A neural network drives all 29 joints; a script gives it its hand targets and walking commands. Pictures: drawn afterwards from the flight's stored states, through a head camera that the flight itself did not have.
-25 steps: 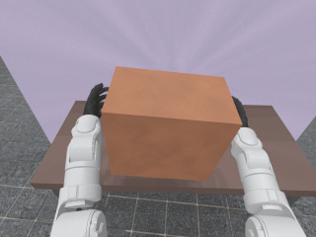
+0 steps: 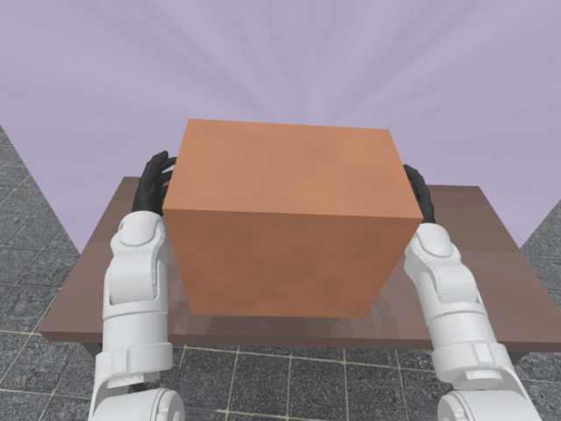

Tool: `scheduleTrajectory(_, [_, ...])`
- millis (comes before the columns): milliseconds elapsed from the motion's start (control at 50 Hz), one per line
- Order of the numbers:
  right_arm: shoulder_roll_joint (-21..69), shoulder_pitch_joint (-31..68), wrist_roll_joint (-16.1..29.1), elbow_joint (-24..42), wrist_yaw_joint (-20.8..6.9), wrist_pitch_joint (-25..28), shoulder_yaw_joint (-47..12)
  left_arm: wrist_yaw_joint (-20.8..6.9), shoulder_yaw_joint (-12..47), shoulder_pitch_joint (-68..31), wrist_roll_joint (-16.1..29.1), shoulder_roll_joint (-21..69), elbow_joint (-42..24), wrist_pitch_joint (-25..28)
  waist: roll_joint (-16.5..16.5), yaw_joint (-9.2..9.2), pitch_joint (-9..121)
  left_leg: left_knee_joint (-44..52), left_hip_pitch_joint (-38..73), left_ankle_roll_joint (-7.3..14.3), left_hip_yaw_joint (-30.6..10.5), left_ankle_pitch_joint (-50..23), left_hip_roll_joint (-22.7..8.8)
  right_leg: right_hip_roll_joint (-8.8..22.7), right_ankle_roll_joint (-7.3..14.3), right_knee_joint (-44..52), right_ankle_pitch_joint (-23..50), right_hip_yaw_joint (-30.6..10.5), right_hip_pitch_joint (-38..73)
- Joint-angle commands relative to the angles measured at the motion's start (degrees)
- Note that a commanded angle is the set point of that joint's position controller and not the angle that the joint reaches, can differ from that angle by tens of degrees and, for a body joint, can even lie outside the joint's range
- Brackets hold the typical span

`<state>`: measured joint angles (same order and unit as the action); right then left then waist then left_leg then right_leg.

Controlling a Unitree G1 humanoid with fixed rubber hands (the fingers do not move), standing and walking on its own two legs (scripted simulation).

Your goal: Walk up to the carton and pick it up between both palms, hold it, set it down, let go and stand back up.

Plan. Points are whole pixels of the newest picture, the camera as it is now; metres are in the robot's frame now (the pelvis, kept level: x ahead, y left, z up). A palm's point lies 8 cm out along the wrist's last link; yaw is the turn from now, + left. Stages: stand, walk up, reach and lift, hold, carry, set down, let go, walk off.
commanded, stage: reach and lift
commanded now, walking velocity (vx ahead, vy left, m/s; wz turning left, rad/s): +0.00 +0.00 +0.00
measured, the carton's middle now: (284, 227) +0.37 -0.01 +0.11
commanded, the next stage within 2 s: hold in 0.30 s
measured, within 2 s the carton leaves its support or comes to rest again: neither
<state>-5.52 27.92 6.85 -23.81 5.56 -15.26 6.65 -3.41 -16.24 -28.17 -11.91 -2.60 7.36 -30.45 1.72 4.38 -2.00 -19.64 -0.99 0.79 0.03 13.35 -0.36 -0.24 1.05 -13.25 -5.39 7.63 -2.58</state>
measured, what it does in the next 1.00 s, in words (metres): stands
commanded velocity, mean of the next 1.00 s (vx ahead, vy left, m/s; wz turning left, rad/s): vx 0.00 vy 0.00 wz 0.00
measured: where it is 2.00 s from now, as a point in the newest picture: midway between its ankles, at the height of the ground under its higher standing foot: outside the picture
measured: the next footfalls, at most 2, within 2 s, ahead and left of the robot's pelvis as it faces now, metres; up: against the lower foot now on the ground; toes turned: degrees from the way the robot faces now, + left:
none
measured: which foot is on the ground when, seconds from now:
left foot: down 0.00-1.00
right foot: down 0.00-1.00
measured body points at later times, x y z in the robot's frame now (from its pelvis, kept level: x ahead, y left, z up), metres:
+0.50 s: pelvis -0.01 +0.01 +0.00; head -0.05 +0.03 +0.45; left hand +0.36 +0.18 +0.18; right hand +0.35 -0.19 +0.16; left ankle -0.02 +0.10 -0.75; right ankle +0.03 -0.11 -0.75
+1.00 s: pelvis -0.02 -0.01 +0.00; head -0.05 +0.01 +0.45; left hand +0.35 +0.18 +0.19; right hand +0.35 -0.19 +0.17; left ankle -0.02 +0.10 -0.75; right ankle +0.03 -0.11 -0.75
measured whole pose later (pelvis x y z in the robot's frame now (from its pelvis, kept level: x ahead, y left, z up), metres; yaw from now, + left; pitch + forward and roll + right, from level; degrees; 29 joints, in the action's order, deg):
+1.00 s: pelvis -0.02 -0.01 +0.00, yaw +0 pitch -7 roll -1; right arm -4.5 31.3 6.4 -21.6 5.8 -20.9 7.4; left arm -5.6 -19.1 -31.4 -13.7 -2.9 4.1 -38.0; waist 1.9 4.0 -1.7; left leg -18.4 0.3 0.3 -0.4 11.6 -0.1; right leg 0.1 1.8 -14.3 -5.1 8.0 -2.2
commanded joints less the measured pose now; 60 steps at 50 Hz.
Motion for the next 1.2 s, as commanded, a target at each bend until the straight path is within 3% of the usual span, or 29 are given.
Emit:
scheduleTrajectory(0, [24.8, 39.9, 5.0, 19.9, -6.8, 5.0, -23.1, -7.5, 25.8, -27.7, 7.6, 25.0, -9.0, 0.3, -2.7, 0.96, 23.8, 1.6, -6.2, -3.5, -0.1, -22.6, 3.2, -1.8, -1.2, -4.7, 22.0, -3.9, 19.8])
scheduleTrajectory(280, [21.1, 41.6, 5.7, 19.0, -8.9, 2.3, -20.4, -6.7, 25.6, -28.3, 7.8, 26.3, -10.6, -4.1, -4.9, 0.51, 20.4, 2.7, -3.5, -5.0, -0.9, -23.6, 0.8, -2.7, 1.1, -2.7, 11.1, -2.7, 14.0])
scheduleTrajectory(440, [21.8, 44.5, 4.7, 16.2, -9.9, 1.6, -18.6, -7.1, 23.2, -31.0, 7.0, 25.8, -8.5, -5.8, -4.1, -0.15, 18.9, 5.1, -7.0, -3.5, -0.1, -14.7, 0.8, -1.9, 1.1, -2.6, 6.0, -3.1, 14.7])
scheduleTrajectory(720, [25.5, 46.6, 3.8, 16.3, -8.5, 0.7, -19.1, -9.3, 19.3, -33.0, 6.5, 23.6, -5.4, -6.0, -0.5, -0.70, 19.9, 6.1, -11.2, -0.7, 1.3, -8.3, 2.7, -0.2, -1.0, -2.8, 7.0, -4.4, 19.2])
scheduleTrajectory(840, [26.2, 45.8, 4.7, 18.8, -7.4, 0.4, -20.7, -9.6, 20.6, -32.9, 7.2, 23.3, -7.7, -5.6, -1.5, -0.11, 22.1, 5.1, -10.4, -1.1, 1.1, -11.6, 3.2, -0.3, -1.4, -3.5, 10.9, -4.3, 20.8])
scheduleTrajectory(1040, [25.7, 44.6, 5.7, 20.3, -6.9, -1.0, -21.8, -10.0, 20.8, -32.2, 7.0, 22.6, -9.9, -6.8, -1.9, -0.17, 20.4, 5.0, -10.2, -1.6, 0.9, -12.2, 3.0, -0.5, -1.2, -3.5, 10.2, -4.0, 20.4])
scheduleTrajectory(1060, [28.0, 48.1, 4.4, 17.6, -6.4, -1.6, -25.1, -10.4, 15.9, -36.0, 5.7, 18.6, -5.2, -6.9, 0.6, -4.20, 18.7, 5.9, -13.5, 0.1, 3.0, -8.1, 4.2, 1.2, -2.5, -2.5, 7.1, -4.9, 20.8])
scheduleTrajectory(1080, [29.1, 47.6, 4.3, 16.4, -6.3, -1.5, -24.1, -10.5, 16.4, -35.7, 6.0, 20.0, -4.3, -6.9, 1.0, -3.11, 17.7, 6.8, -13.5, 0.4, 2.5, -6.6, 3.4, 0.9, -2.6, -2.6, 6.4, -4.6, 19.5])
scheduleTrajectory(1100, [29.1, 47.4, 4.3, 16.8, -6.3, -0.9, -24.0, -10.6, 17.4, -35.4, 6.6, 20.4, -5.9, -6.7, -0.2, -3.61, 18.7, 6.7, -13.8, 0.0, 2.6, -6.9, 3.3, 0.7, -2.3, -3.0, 6.1, -4.3, 20.6])
scheduleTrajectory(1180, [27.6, 48.0, 5.6, 19.7, -5.7, -0.1, -23.4, -10.1, 21.1, -36.0, 8.1, 23.5, -8.5, -6.2, -3.0, -1.34, 23.6, 3.5, -8.1, -2.3, 2.0, -16.6, 3.4, -0.8, -1.6, -3.6, 9.4, -3.8, 20.2])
